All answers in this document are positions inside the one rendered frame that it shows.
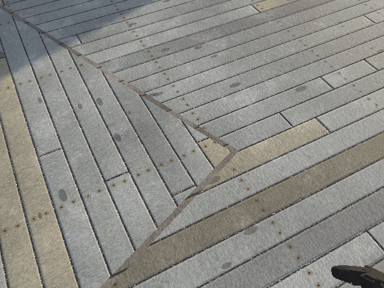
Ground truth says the robot right hand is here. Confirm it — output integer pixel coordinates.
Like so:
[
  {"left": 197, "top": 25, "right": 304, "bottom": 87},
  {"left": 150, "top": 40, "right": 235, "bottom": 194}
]
[{"left": 331, "top": 265, "right": 384, "bottom": 288}]

